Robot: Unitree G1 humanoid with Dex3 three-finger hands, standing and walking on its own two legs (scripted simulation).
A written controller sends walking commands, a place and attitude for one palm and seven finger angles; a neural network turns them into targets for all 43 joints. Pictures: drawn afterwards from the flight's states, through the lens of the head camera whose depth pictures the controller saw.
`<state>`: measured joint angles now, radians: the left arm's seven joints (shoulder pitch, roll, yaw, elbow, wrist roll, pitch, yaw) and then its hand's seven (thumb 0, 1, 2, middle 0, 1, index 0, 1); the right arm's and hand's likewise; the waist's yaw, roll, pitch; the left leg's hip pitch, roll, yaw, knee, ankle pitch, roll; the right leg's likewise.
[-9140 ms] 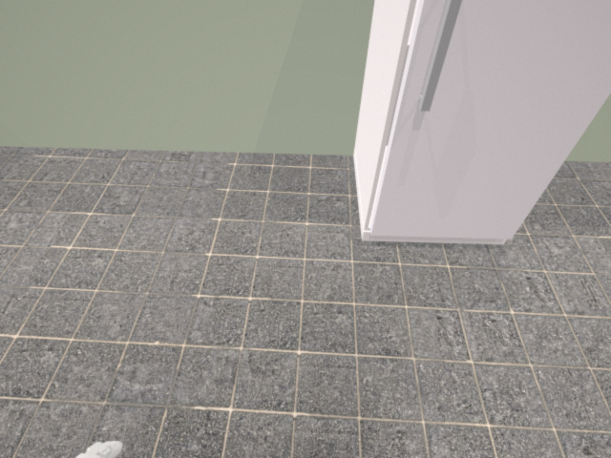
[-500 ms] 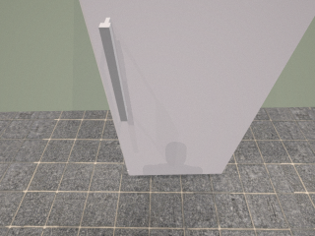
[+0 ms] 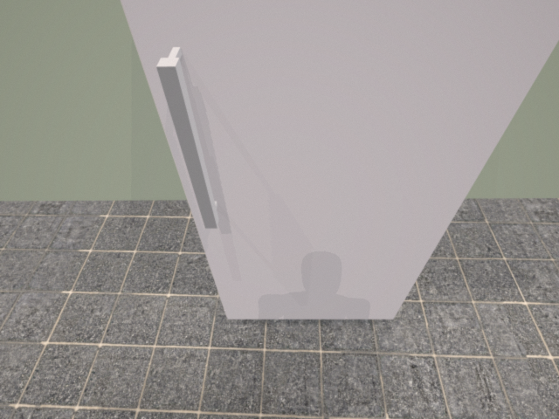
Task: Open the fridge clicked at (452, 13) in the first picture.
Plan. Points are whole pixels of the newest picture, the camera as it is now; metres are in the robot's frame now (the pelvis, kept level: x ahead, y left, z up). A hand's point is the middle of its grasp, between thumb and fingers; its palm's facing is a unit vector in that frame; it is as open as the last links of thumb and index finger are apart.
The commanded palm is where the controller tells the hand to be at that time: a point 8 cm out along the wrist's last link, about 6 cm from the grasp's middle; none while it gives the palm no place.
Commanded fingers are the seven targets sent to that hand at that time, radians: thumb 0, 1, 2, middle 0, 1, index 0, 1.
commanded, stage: come to a stop and stand still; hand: left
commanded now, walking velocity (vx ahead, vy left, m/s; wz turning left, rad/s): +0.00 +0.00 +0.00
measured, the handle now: (197, 153) +0.50 +0.17 +0.10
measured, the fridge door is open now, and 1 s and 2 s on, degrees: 0 0 0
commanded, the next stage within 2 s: look again from close up in 0.48 s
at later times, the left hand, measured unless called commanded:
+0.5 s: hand out of the picture +0.05 +0.22 -0.16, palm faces +0.02 -0.96 -0.29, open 7.4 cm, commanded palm none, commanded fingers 0.00 0.90 0.90 -0.20 -0.30 -0.20 -0.30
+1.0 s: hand out of the picture +0.05 +0.21 -0.16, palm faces +0.02 -0.97 -0.26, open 7.4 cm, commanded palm none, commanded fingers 0.00 0.90 0.90 -0.20 -0.30 -0.20 -0.30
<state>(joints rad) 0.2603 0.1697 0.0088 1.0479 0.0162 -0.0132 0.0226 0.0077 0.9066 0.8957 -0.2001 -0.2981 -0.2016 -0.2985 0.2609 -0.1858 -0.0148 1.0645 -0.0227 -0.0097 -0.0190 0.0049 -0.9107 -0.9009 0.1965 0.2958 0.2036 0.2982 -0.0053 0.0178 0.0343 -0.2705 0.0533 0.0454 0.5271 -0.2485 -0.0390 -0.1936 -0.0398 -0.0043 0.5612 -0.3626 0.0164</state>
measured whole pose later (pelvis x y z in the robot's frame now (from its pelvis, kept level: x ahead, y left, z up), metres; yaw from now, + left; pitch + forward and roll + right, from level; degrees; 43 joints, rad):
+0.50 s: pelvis +0.01 +0.00 +0.01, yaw +0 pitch -1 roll +1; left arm 0.21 0.25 0.02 1.07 0.02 -0.01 0.01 0.01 0.90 0.90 -0.20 -0.30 -0.20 -0.30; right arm 0.15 -0.25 -0.01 1.08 -0.02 -0.01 -0.02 0.00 -0.91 -0.90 0.20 0.30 0.20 0.30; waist 0.02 0.00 0.03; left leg -0.21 0.05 0.04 0.46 -0.24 -0.04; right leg -0.13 -0.04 -0.01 0.48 -0.34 0.02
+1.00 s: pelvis +0.01 +0.00 +0.01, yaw +1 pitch -1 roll +1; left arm 0.20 0.24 0.01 1.09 0.01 -0.01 0.01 0.01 0.90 0.90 -0.20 -0.30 -0.20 -0.30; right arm 0.18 -0.24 0.00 1.12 -0.02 -0.01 -0.01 0.00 -0.91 -0.90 0.20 0.30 0.20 0.30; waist 0.01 -0.01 0.04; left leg -0.20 0.04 0.03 0.42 -0.20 -0.04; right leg -0.11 -0.04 -0.02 0.43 -0.31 0.02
